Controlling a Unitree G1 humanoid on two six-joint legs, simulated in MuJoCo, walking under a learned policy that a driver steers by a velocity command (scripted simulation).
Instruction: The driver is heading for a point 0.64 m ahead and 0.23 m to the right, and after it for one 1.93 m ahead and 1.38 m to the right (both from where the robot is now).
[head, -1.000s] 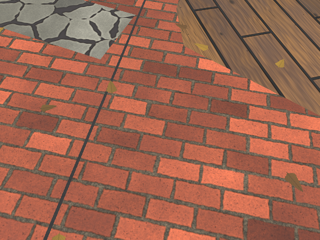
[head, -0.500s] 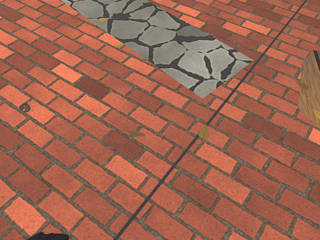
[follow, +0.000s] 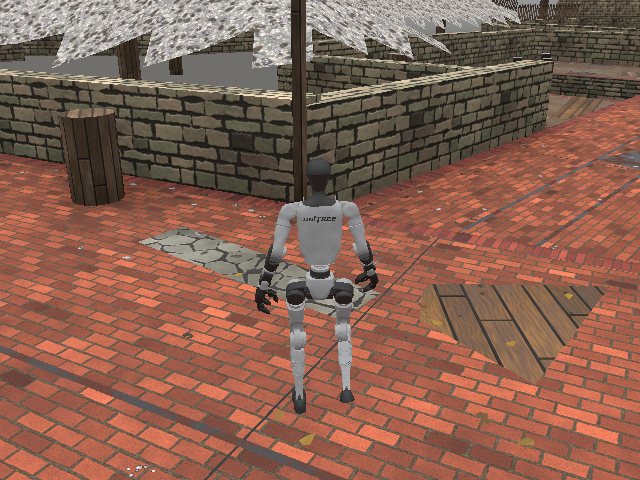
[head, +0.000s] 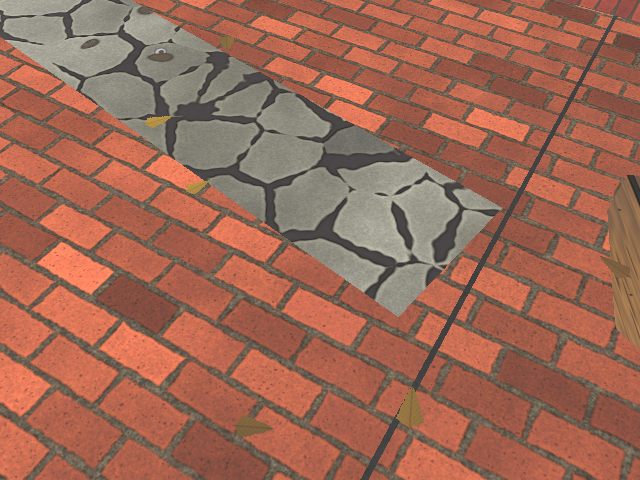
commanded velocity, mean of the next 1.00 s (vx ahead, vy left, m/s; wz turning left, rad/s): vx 0.70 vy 0.00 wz -0.93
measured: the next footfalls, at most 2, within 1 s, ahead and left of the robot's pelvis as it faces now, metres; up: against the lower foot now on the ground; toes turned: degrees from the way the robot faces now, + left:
right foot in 0.30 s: +0.45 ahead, -0.09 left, +0.00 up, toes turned -20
left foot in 0.70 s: +0.90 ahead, -0.13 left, +0.00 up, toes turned -44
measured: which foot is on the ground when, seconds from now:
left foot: down 0.00-0.30, up 0.32-0.68, down 0.70-1.00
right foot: up 0.00-0.28, down 0.30-0.68, up 0.70-1.00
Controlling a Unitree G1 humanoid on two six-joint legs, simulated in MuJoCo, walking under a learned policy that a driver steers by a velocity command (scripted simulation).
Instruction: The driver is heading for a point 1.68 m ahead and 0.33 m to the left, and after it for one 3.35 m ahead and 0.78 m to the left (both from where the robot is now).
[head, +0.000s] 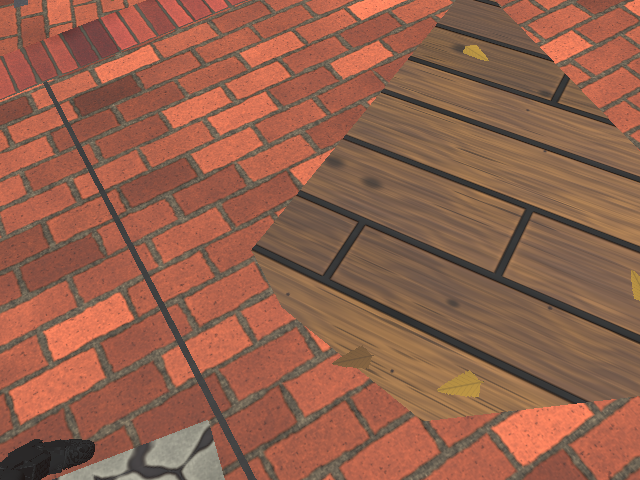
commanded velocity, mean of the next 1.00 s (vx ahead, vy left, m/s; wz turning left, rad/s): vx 0.03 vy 0.00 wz -0.18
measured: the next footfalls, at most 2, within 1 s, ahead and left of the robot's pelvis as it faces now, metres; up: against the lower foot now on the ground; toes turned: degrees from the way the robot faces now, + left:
right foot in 0.10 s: +0.15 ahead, -0.12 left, +0.00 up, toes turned -6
left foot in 0.44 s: +0.12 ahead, +0.13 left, +0.00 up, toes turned -6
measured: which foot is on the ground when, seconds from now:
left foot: down 0.00-0.10, up 0.12-0.42, down 0.44-1.00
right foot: up 0.00-0.08, down 0.10-1.00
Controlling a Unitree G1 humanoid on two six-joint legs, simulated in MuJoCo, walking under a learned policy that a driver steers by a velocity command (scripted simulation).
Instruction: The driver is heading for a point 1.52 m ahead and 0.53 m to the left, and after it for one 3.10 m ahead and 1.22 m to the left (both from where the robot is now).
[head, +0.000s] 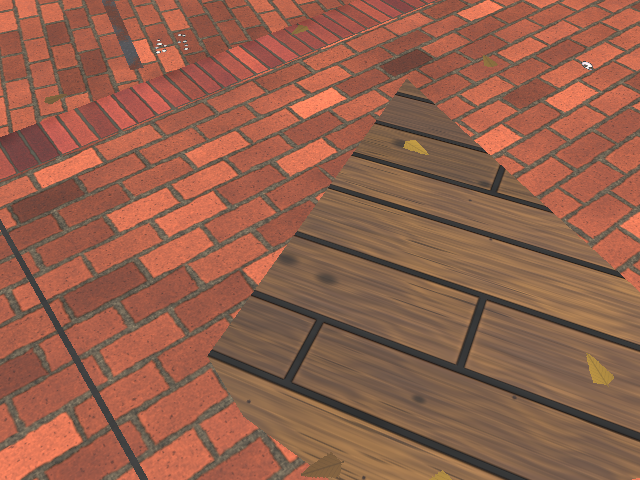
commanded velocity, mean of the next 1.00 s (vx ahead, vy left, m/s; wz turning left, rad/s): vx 0.24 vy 0.00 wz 0.06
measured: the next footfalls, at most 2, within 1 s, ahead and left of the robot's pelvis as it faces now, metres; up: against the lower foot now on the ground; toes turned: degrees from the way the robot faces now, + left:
right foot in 0.88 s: +0.16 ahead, -0.17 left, +0.00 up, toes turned -3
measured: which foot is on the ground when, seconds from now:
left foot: down 0.00-0.88, up 0.90-1.00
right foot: down 0.00-0.58, up 0.60-0.86, down 0.88-1.00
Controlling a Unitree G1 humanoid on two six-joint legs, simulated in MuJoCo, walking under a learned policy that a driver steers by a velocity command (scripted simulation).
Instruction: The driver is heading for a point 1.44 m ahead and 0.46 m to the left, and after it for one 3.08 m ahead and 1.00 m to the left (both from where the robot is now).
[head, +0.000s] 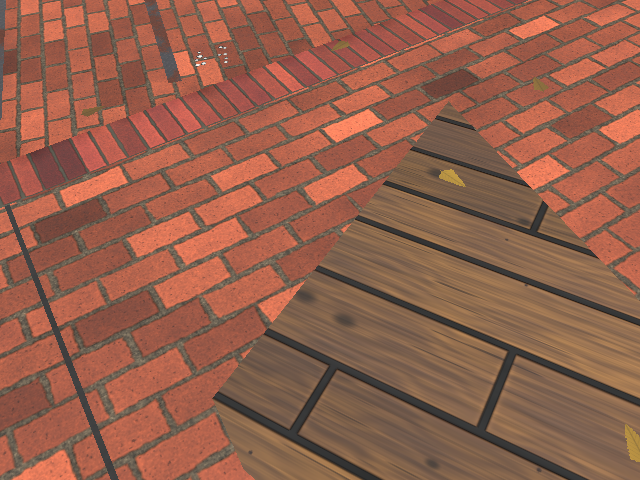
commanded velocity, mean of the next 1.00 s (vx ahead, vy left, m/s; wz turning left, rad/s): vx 0.96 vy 0.00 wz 0.72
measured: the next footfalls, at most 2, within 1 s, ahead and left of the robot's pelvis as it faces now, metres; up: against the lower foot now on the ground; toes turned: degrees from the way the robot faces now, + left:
left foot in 0.38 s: +0.40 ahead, +0.09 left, +0.00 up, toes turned +24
right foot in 0.78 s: +0.86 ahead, +0.17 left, +0.00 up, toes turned +43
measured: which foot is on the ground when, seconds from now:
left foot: up 0.00-0.36, down 0.38-0.78, up 0.80-1.00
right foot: down 0.00-0.38, up 0.40-0.76, down 0.78-1.00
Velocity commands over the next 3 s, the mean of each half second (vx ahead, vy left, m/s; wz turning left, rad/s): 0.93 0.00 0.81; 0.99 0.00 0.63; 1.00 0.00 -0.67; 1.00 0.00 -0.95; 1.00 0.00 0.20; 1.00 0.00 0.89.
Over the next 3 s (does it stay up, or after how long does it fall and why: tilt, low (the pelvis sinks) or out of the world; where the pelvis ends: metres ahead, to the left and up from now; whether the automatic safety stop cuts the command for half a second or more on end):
stays up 2.44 0.69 -0.18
